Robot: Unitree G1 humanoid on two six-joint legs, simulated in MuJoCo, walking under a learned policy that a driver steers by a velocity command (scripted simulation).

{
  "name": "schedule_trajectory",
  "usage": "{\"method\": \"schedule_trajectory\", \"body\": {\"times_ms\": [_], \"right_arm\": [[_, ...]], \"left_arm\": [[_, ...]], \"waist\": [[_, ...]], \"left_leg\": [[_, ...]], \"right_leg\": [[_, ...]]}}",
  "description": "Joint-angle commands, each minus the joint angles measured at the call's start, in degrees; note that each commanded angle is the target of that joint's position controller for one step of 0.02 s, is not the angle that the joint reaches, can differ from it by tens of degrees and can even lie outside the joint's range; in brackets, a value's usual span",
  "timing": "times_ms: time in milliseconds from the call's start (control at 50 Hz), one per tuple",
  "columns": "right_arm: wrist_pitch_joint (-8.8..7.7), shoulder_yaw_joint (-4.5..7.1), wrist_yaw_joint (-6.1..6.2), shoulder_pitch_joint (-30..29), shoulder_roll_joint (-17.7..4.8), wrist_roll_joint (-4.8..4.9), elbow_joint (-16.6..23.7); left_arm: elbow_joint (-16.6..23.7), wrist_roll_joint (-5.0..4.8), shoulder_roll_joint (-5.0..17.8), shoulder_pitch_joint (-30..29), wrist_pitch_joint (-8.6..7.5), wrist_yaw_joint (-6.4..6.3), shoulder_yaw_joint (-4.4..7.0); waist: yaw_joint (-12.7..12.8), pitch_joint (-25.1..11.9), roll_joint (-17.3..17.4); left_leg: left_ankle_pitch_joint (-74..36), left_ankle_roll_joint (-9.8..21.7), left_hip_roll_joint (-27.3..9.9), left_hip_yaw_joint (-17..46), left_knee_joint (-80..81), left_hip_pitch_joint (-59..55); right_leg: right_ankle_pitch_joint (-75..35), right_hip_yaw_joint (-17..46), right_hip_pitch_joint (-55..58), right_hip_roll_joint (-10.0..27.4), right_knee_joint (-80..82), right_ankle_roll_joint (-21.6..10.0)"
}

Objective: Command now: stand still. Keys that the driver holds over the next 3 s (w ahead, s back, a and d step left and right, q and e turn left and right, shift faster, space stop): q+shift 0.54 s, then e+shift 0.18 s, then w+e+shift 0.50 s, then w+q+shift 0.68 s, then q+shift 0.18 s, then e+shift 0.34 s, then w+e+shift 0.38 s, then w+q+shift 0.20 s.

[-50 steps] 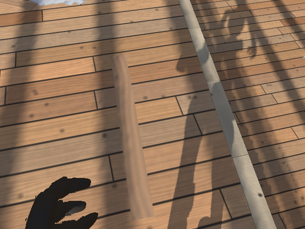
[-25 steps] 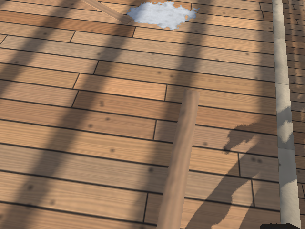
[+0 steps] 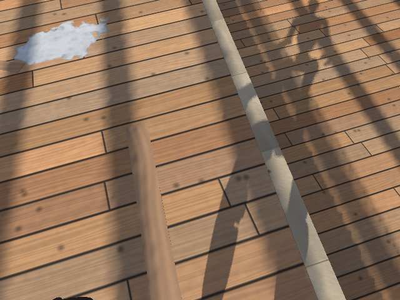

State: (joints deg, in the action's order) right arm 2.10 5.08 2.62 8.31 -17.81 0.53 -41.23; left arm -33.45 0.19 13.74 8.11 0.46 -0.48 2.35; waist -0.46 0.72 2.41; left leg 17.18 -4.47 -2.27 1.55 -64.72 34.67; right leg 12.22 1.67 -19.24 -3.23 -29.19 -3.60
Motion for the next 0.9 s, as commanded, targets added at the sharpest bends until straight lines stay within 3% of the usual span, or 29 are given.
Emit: {"method": "schedule_trajectory", "body": {"times_ms": [20,60,100,180,240,300,320,340,360,380,400,420,440,460,540,600,680,720,740,760,780,800,840,900], "right_arm": [[-0.36,-1.63,-0.93,0.71,0.99,0.65,1.81],[0.04,-0.87,-1.17,-1.75,-2.75,1.03,3.66],[0.29,-0.16,-1.21,-1.83,-5.33,1.50,4.98],[1.08,-0.10,-1.76,0.49,-3.35,1.16,5.65],[1.38,-0.01,-2.58,1.93,-2.56,1.11,6.25],[1.09,0.18,-3.54,5.82,-1.97,1.43,6.60],[0.78,0.78,-3.25,7.85,-3.02,1.01,6.11],[-0.07,2.79,-2.23,11.20,-9.95,0.10,6.40],[-1.15,3.55,-2.04,11.30,-14.65,-2.20,8.26],[-2.26,3.31,-2.34,11.82,-13.01,-3.68,9.06],[-2.84,2.87,-2.09,9.36,-11.51,-2.97,8.89],[-2.52,2.74,-1.42,5.67,-10.32,-1.17,9.38],[-1.97,2.10,-0.81,3.39,-8.91,0.22,10.23],[-1.43,1.74,-0.29,2.24,-8.35,0.61,10.95],[-0.59,1.87,0.46,4.26,-9.11,0.45,11.40],[-0.29,0.42,0.72,2.47,-6.67,-0.68,11.80],[-0.49,-2.37,-0.34,1.82,-1.49,-2.81,10.09],[-0.99,-2.06,-1.15,1.69,-3.16,-3.34,9.31],[-1.15,-1.43,-1.37,2.82,-4.99,-3.17,9.20],[-1.29,-0.30,-1.60,4.72,-8.19,-2.58,8.96],[-1.63,0.31,-1.68,6.11,-9.86,-1.95,8.51],[-2.13,0.39,-1.53,7.21,-9.85,-1.55,7.97],[-3.41,0.31,-1.06,9.53,-8.42,-0.86,6.96],[-5.03,0.58,-1.20,10.73,-7.61,-1.08,6.49]], "left_arm": [[3.15,1.28,2.22,-3.17,-1.34,0.14,0.24],[2.51,2.00,6.10,-3.17,-0.94,0.19,1.58],[1.96,1.34,8.63,-1.89,-0.18,-0.05,2.76],[2.15,0.26,7.52,-2.31,0.71,-0.73,3.18],[3.17,0.42,7.10,-6.05,0.95,-0.81,3.42],[3.03,-1.61,7.67,-7.40,1.99,-1.19,4.20],[1.98,-2.02,6.96,-5.61,2.22,-1.21,4.39],[2.44,-0.05,4.40,-4.10,2.01,-1.46,3.92],[5.68,0.86,3.08,-10.62,1.00,-1.51,3.19],[5.72,0.63,4.98,-13.27,0.06,-1.49,3.45],[4.98,-0.04,5.80,-13.22,-0.32,-1.52,3.73],[3.82,0.11,5.91,-11.94,-0.41,-1.89,3.97],[3.34,0.45,6.50,-11.25,-0.23,-2.21,4.21],[3.04,0.49,6.03,-10.61,-0.19,-2.04,4.18],[2.06,-0.05,5.16,-9.85,-0.61,-1.47,3.73],[-0.42,-0.24,5.96,-7.28,-0.27,-1.24,3.23],[-1.42,-0.58,3.67,-6.91,-0.48,0.00,1.72],[-0.99,-1.25,5.60,-7.49,-0.75,0.42,2.08],[-0.77,-1.69,6.70,-7.28,-0.81,0.49,2.17],[-0.08,-2.44,8.05,-8.33,-1.03,0.63,2.35],[0.67,-3.08,8.93,-9.21,-1.48,0.91,2.52],[1.04,-3.44,9.13,-9.80,-2.10,1.26,2.54],[1.13,-3.53,7.72,-9.24,-3.70,2.19,2.13],[1.23,-3.48,6.09,-8.71,-5.04,3.12,1.41]], "waist": [[0.82,-8.44,-8.96],[2.63,-4.80,-10.85],[3.78,-2.40,-10.29],[3.19,-2.55,-7.15],[1.30,-5.33,-7.87],[-1.52,-7.51,-9.19],[-2.28,-6.85,-6.09],[-1.14,-6.69,7.22],[-2.61,-6.08,19.12],[-5.65,-9.44,11.25],[-3.55,-7.46,6.72],[-1.50,-6.39,2.52],[-0.52,-6.49,2.77],[0.22,-7.00,3.43],[0.09,-7.86,2.26],[-0.41,-8.54,4.40],[-1.62,-7.22,5.33],[-2.54,-4.15,6.48],[-3.65,-4.01,6.45],[-5.50,-1.74,6.66],[-6.36,1.17,7.09],[-6.78,3.54,6.97],[-6.94,4.44,5.19],[-6.91,2.05,2.43]], "left_leg": [[-2.00,-0.69,-3.58,0.89,12.25,-9.29],[1.71,0.07,-3.11,-0.16,14.72,-9.43],[6.40,0.77,-2.70,-0.72,13.47,-5.73],[11.47,1.15,-3.81,-0.20,9.75,-1.94],[11.54,1.70,-2.23,-2.69,14.28,-7.64],[2.28,4.60,0.25,-5.75,28.35,-15.08],[-7.39,7.14,1.13,-3.62,36.51,-20.25],[-23.77,12.42,-8.88,14.91,42.11,-29.76],[-44.97,24.10,-19.05,32.19,42.05,-34.68],[-39.47,26.54,-19.05,31.51,43.17,-34.89],[-35.19,23.32,-15.40,26.79,42.38,-34.51],[-32.76,19.79,-12.14,22.98,41.40,-33.50],[-33.35,18.27,-10.96,21.38,41.18,-32.44],[-35.04,17.75,-9.37,20.44,40.90,-30.70],[-30.25,16.36,-6.61,21.92,40.76,-31.08],[-28.11,15.16,-6.59,17.79,40.11,-30.57],[-25.14,15.49,-6.49,14.96,41.13,-23.84],[-23.44,16.61,-7.42,15.12,42.28,-21.65],[-11.08,17.25,-7.95,16.43,44.78,-22.43],[5.96,18.34,-9.02,19.54,48.14,-23.37],[19.34,19.06,-10.74,23.51,50.82,-24.89],[24.88,19.58,-12.61,26.78,52.33,-27.93],[22.67,19.86,-15.41,28.17,52.34,-36.69],[14.22,18.57,-16.34,23.16,52.02,-42.72]], "right_leg": [[-13.89,5.23,5.78,12.64,9.13,-6.62],[-9.01,6.94,4.83,15.39,10.22,-8.94],[-8.96,9.98,7.51,18.88,10.31,-10.86],[-18.04,10.94,12.92,22.94,8.12,-12.10],[-26.31,5.50,12.86,21.50,5.48,-10.30],[-24.64,-0.09,12.50,19.91,-0.63,-5.90],[-16.87,-3.87,8.05,17.33,-6.51,-1.65],[1.46,-10.63,-7.16,10.84,-23.24,4.60],[26.55,-6.27,-24.41,1.07,-36.40,8.31],[27.24,1.97,-26.43,1.45,-43.06,7.92],[21.98,3.34,-27.15,2.26,-44.26,7.11],[16.34,3.56,-27.44,3.05,-42.04,7.02],[13.02,3.77,-26.49,3.54,-40.34,7.32],[10.35,3.34,-24.15,2.62,-40.68,7.85],[4.96,4.29,-22.20,-0.25,-33.78,8.72],[2.29,2.39,-18.74,2.24,-27.58,9.41],[3.22,0.84,-6.74,6.39,-17.23,8.63],[5.70,-0.67,-3.55,5.95,-14.00,7.59],[6.90,-2.01,-4.09,5.08,-12.93,6.70],[9.24,-3.25,-7.17,3.91,-13.36,5.53],[11.68,-2.45,-11.78,4.04,-13.24,4.03],[13.75,-1.18,-16.93,4.72,-13.37,2.64],[15.08,0.81,-25.13,6.48,-13.83,0.34],[12.75,0.42,-28.09,8.17,-14.21,-1.69]]}}
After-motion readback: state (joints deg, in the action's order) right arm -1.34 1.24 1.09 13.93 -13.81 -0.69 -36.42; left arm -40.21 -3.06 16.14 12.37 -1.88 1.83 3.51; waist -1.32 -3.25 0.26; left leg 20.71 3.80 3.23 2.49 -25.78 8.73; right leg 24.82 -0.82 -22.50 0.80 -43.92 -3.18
